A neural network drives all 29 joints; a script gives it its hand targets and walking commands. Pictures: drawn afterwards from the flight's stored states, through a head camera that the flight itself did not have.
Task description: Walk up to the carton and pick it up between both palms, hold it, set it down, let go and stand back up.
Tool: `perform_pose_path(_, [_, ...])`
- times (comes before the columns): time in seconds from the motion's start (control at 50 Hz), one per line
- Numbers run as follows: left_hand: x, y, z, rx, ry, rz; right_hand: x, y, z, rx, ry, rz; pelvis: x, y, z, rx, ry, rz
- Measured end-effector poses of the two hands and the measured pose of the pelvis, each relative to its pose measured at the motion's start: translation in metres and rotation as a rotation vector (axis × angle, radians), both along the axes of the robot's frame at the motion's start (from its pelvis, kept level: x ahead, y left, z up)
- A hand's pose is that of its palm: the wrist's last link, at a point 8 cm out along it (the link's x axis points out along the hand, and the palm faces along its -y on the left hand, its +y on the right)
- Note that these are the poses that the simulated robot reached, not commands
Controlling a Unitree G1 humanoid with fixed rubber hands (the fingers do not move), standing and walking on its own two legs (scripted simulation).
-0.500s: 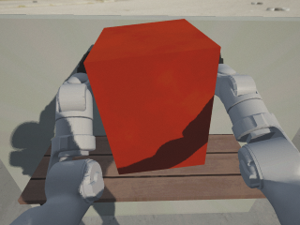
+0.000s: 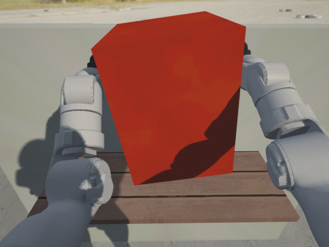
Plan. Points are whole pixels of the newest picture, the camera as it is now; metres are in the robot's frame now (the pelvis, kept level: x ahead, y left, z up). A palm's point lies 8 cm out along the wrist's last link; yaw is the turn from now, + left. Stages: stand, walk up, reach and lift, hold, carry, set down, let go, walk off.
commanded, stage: hold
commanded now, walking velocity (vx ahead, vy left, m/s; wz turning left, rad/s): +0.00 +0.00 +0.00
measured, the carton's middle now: (171, 94) +0.38 -0.01 +0.28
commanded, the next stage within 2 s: none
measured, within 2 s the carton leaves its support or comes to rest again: neither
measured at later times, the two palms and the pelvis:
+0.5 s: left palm (94, 73) +0.37 +0.15 +0.33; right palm (242, 59) +0.37 -0.16 +0.36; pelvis +0.00 +0.00 +0.00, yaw +1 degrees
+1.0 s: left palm (94, 73) +0.37 +0.15 +0.33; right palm (241, 58) +0.37 -0.16 +0.36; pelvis +0.00 -0.01 +0.00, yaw +1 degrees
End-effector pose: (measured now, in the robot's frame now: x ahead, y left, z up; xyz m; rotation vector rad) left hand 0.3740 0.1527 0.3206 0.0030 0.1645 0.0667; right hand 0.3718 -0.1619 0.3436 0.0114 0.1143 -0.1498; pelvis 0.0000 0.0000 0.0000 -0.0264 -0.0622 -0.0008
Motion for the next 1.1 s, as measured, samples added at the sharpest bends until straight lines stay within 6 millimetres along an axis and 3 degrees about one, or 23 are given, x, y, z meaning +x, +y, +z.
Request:
perform_pose_path(0.72, [-0.004,0.0,0.019,0.009,0.008,0.003,-0.002,0.0,0.017,0.016,0.016,0.006,-0.001,-0.005,0.0,-0.001,0.024,0.01])
perform_pose_path(1.1, [0.001,0.0,0.011,0.009,0.011,-0.007,0.002,0.0,0.014,0.002,0.025,0.001,0.001,-0.006,0.0,-0.003,0.025,0.015])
